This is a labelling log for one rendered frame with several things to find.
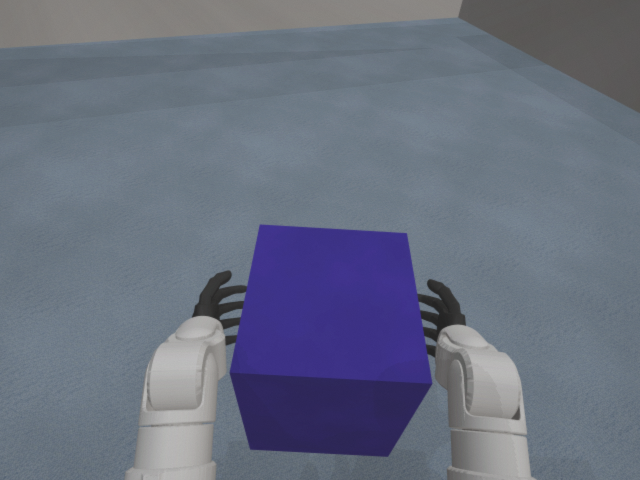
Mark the left robot hand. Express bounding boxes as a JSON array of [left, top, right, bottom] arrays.
[[192, 270, 247, 345]]

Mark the right robot hand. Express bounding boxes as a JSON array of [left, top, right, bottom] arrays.
[[417, 279, 466, 357]]

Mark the carton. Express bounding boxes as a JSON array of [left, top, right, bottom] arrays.
[[230, 224, 432, 457]]

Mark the robot left forearm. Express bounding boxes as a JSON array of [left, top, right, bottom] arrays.
[[124, 316, 227, 480]]

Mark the robot right forearm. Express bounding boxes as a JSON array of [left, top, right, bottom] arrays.
[[435, 325, 537, 480]]

